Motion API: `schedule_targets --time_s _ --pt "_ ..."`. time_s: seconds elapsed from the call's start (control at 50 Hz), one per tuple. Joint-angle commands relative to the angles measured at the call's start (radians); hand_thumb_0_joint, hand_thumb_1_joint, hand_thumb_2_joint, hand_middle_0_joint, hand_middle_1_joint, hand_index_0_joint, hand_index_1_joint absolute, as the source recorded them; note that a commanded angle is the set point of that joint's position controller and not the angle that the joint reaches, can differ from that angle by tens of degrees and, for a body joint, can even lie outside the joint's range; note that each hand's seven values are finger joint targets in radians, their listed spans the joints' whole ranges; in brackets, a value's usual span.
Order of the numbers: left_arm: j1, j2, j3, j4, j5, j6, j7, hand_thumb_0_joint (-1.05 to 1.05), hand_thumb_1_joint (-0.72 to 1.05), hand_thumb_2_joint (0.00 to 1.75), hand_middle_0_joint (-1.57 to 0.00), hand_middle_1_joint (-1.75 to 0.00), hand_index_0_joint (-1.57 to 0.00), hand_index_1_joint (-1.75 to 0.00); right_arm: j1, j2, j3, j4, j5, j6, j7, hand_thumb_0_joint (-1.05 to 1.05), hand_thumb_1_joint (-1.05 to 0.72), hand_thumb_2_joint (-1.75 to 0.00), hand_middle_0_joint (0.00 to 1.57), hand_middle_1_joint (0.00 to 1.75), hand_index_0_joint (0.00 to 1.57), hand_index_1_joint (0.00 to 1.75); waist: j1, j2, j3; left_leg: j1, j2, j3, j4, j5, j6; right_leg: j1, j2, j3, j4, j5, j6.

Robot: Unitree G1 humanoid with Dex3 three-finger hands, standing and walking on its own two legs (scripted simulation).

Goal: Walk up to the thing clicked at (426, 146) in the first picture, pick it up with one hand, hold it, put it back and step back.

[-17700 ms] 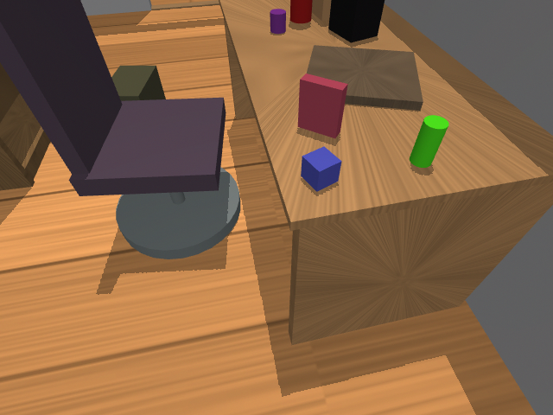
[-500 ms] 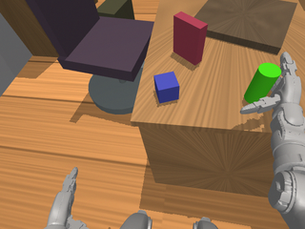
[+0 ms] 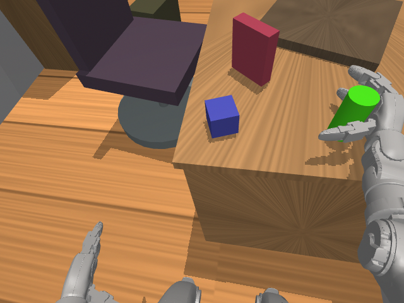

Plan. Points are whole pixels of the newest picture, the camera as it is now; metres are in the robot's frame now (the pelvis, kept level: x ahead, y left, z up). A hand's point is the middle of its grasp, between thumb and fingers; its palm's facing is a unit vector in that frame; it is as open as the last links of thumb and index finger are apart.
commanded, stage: close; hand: right
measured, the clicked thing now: (350, 115) +0.49 -0.21 +0.07
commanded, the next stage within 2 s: settle in 0.32 s
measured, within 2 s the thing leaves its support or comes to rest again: leaves its support in 0.68 s
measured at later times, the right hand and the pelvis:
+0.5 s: hand (350, 114) +0.48 -0.20 +0.08, palm faces +0.15 +0.99 +0.01, open 7.1 cm; pelvis +0.00 +0.00 +0.00, yaw +0 degrees
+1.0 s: hand (359, 96) +0.49 -0.20 +0.12, palm faces +0.16 +0.99 +0.00, open 7.0 cm; pelvis +0.01 +0.00 +0.02, yaw +0 degrees
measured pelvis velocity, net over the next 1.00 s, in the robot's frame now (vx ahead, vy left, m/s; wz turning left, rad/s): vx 0.01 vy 0.00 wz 0.00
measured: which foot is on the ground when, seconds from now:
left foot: down 0.00-1.00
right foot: down 0.00-1.00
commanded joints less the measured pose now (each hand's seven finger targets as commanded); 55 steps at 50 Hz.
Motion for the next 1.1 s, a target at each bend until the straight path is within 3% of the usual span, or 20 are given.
schedule_targets --time_s 0.0,0.04,0.08,0.22,0.26,0.32,0.38,0.4,0.46,0.5,0.56,0.6,0.66,0.72,0.78,0.82,0.88,0.98,1.02,1.08 --pt "-0.001 0.154 0.104 -0.175 -0.014 -0.046 0.015 0.00 -0.55 0.05 -0.04 -0.05 -0.05 -0.05 -0.350 -0.201 -0.016 -0.215 0.019 -0.070 0.000 0.00 0.34 -0.35 0.91 0.63 0.91 0.63 -0.020 -0.068 -0.413 0.188 -0.031 0.016 -0.094 0.373 0.024 0.295 0.037 0.011 -0.110 0.368 -0.024" --pt "0.008 0.173 0.129 -0.188 -0.010 -0.044 0.017 0.00 -0.54 0.05 -0.04 -0.05 -0.05 -0.05 -0.361 -0.205 -0.019 -0.272 0.023 -0.085 -0.006 0.00 0.25 -0.44 0.97 0.70 0.97 0.70 -0.013 -0.095 -0.466 0.182 -0.035 0.022 -0.088 0.379 0.029 0.357 0.032 0.018 -0.114 0.417 -0.016" --pt "0.029 0.133 0.084 -0.181 -0.009 -0.038 0.011 0.00 -0.54 0.05 -0.04 -0.05 -0.05 -0.05 -0.356 -0.184 0.001 -0.309 0.027 -0.091 -0.009 0.00 0.17 -0.50 1.01 0.76 1.01 0.77 -0.029 -0.132 -0.454 0.175 -0.036 0.023 -0.092 0.375 0.031 0.389 0.029 0.018 -0.117 0.461 -0.010" --pt "-0.006 0.116 0.064 -0.175 -0.009 -0.041 0.018 0.00 -0.54 0.05 -0.05 -0.05 -0.05 -0.05 -0.365 -0.174 0.005 -0.252 0.016 -0.092 -0.022 0.00 -0.12 -0.75 1.23 1.00 1.22 1.00 -0.003 -0.067 -0.400 0.192 -0.028 0.008 -0.105 0.367 0.022 0.306 0.038 0.009 -0.114 0.345 -0.028" --pt "0.045 0.160 0.113 -0.182 -0.010 -0.036 0.021 0.00 -0.54 0.04 -0.05 -0.05 -0.05 -0.05 -0.332 -0.228 -0.019 -0.245 0.009 -0.091 -0.014 0.00 -0.25 -0.87 1.30 1.11 1.30 1.11 -0.003 -0.077 -0.443 0.224 -0.024 0.001 -0.109 0.397 0.018 0.321 0.043 0.001 -0.104 0.357 -0.030" --pt "0.059 0.125 0.077 -0.135 -0.007 -0.032 0.010 0.00 -0.52 0.03 -0.05 -0.06 -0.06 -0.04 -0.324 -0.194 -0.013 -0.230 0.020 -0.085 0.004 0.00 -0.41 -1.05 1.37 1.25 1.37 1.25 -0.021 -0.105 -0.384 0.183 -0.024 0.007 -0.094 0.400 0.022 0.302 0.044 0.002 -0.103 0.389 -0.024" --pt "-0.008 0.185 0.137 -0.164 -0.005 -0.037 0.017 0.00 -0.53 0.04 -0.05 -0.06 -0.06 -0.05 -0.405 -0.255 -0.042 -0.303 0.019 -0.096 0.001 0.00 -0.46 -1.11 1.39 1.30 1.40 1.31 -0.009 -0.129 -0.462 0.172 -0.025 0.013 -0.082 0.385 0.028 0.348 0.035 0.017 -0.102 0.410 -0.019" --pt "-0.019 0.169 0.116 -0.178 -0.006 -0.038 0.017 0.00 -0.53 0.04 -0.05 -0.06 -0.06 -0.05 -0.395 -0.238 -0.033 -0.267 0.016 -0.091 0.004 0.00 -0.49 -1.12 1.44 1.32 1.43 1.32 -0.006 -0.111 -0.466 0.174 -0.028 0.016 -0.086 0.375 0.028 0.356 0.032 0.021 -0.102 0.407 -0.019" --pt "-0.047 0.138 0.077 -0.193 -0.009 -0.041 0.019 0.00 -0.56 0.06 -0.06 -0.06 -0.06 -0.06 -0.403 -0.200 -0.010 -0.217 0.017 -0.093 0.007 0.00 -0.52 -1.25 1.35 1.37 1.36 1.37 -0.005 -0.062 -0.425 0.179 -0.030 0.018 -0.091 0.358 0.028 0.302 0.035 0.020 -0.108 0.359 -0.023" --pt "-0.008 0.168 0.097 -0.209 -0.007 -0.039 0.023 0.00 -0.56 0.06 -0.06 -0.06 -0.06 -0.06 -0.450 -0.280 -0.051 -0.293 0.019 -0.102 -0.002 0.00 -0.51 -1.26 1.35 1.38 1.37 1.38 -0.016 -0.101 -0.494 0.201 -0.030 0.017 -0.098 0.347 0.029 0.347 0.036 0.020 -0.119 0.352 -0.020" --pt "0.036 0.116 0.053 -0.146 -0.007 -0.036 0.017 0.00 -0.55 0.05 -0.06 -0.06 -0.06 -0.06 -0.409 -0.174 0.015 -0.243 0.024 -0.082 0.010 0.00 -0.46 -1.24 1.36 1.37 1.37 1.38 -0.011 -0.121 -0.430 0.178 -0.032 0.017 -0.107 0.351 0.030 0.356 0.040 0.012 -0.128 0.362 -0.018" --pt "-0.010 0.165 0.103 -0.173 -0.008 -0.042 0.029 0.00 -0.56 0.06 -0.06 -0.06 -0.06 -0.06 -0.552 -0.311 -0.031 -0.433 0.020 -0.101 -0.010 0.00 -0.43 -1.25 1.37 1.39 1.39 1.39 -0.027 -0.177 -0.546 0.215 -0.026 0.007 -0.104 0.390 0.029 0.423 0.041 0.007 -0.118 0.407 -0.017" --pt "0.014 0.148 0.089 -0.118 -0.009 -0.040 0.028 0.00 -0.55 0.06 -0.06 -0.06 -0.06 -0.06 -0.469 -0.208 0.010 -0.340 0.031 -0.066 -0.013 0.00 -0.40 -1.24 1.37 1.38 1.39 1.38 -0.018 -0.146 -0.437 0.192 -0.029 0.015 -0.124 0.364 0.032 0.392 0.040 0.011 -0.142 0.381 -0.017" --pt "-0.047 0.174 0.099 -0.155 -0.015 -0.048 0.040 0.00 -0.55 0.06 -0.06 -0.06 -0.06 -0.06 -0.539 -0.269 0.003 -0.405 0.023 -0.065 -0.029 0.00 -0.41 -1.22 1.38 1.38 1.40 1.38 -0.026 -0.145 -0.495 0.220 -0.032 0.021 -0.137 0.364 0.033 0.449 0.033 0.016 -0.160 0.398 -0.014" --pt "-0.014 0.139 0.072 -0.095 -0.019 -0.046 0.036 0.00 -0.54 0.05 -0.06 -0.06 -0.06 -0.06 -0.435 -0.184 0.027 -0.261 0.034 -0.036 -0.023 0.00 -0.39 -1.22 1.38 1.38 1.40 1.38 -0.025 -0.091 -0.394 0.219 -0.033 0.027 -0.161 0.338 0.030 0.405 0.036 0.015 -0.186 0.358 -0.015" --pt "-0.064 0.154 0.079 -0.133 -0.019 -0.055 0.043 0.00 -0.55 0.05 -0.06 -0.06 -0.06 -0.06 -0.550 -0.271 0.003 -0.404 0.027 -0.049 -0.026 0.00 -0.41 -1.25 1.37 1.39 1.39 1.39 -0.043 -0.137 -0.506 0.263 -0.027 0.016 -0.158 0.387 0.028 0.461 0.037 0.007 -0.179 0.407 -0.015" --pt "-0.008 0.150 0.080 -0.068 -0.022 -0.054 0.040 0.00 -0.54 0.06 -0.05 -0.06 -0.05 -0.06 -0.414 -0.190 0.029 -0.233 0.033 -0.012 -0.013 0.00 -0.41 -1.28 1.39 1.42 1.41 1.42 -0.024 -0.084 -0.385 0.243 -0.027 0.022 -0.174 0.386 0.025 0.432 0.039 0.007 -0.197 0.404 -0.018" --pt "-0.017 0.167 0.097 -0.059 -0.025 -0.065 0.046 0.00 -0.55 0.06 -0.05 -0.06 -0.05 -0.06 -0.469 -0.243 0.003 -0.288 0.037 -0.005 -0.013 0.00 -0.44 -1.30 1.38 1.43 1.41 1.43 -0.042 -0.087 -0.421 0.281 -0.023 0.016 -0.186 0.426 0.022 0.463 0.042 0.000 -0.205 0.435 -0.019" --pt "-0.032 0.131 0.055 -0.066 -0.023 -0.069 0.042 0.00 -0.55 0.06 -0.05 -0.06 -0.05 -0.06 -0.501 -0.210 0.024 -0.315 0.043 -0.005 -0.008 0.00 -0.44 -1.28 1.37 1.42 1.39 1.42 -0.036 -0.077 -0.415 0.297 -0.023 0.015 -0.196 0.438 0.021 0.460 0.043 -0.003 -0.208 0.441 -0.019" --pt "-0.003 0.158 0.089 -0.034 -0.025 -0.070 0.049 0.00 -0.56 0.06 -0.05 -0.05 -0.05 -0.06 -0.516 -0.246 0.013 -0.331 0.039 0.001 -0.012 0.00 -0.46 -1.31 1.39 1.44 1.41 1.44 -0.038 -0.100 -0.417 0.300 -0.020 0.008 -0.203 0.446 0.021 0.482 0.045 -0.008 -0.218 0.443 -0.020"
